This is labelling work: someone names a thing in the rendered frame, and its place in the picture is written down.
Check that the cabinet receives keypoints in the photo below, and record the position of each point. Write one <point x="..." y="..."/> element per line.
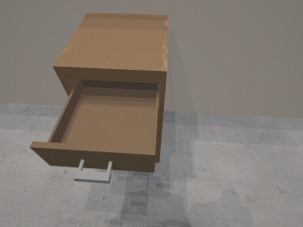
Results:
<point x="121" y="47"/>

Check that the drawer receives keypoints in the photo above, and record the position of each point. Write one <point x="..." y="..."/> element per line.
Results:
<point x="105" y="121"/>

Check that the handle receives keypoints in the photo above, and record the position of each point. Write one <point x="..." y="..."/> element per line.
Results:
<point x="92" y="176"/>

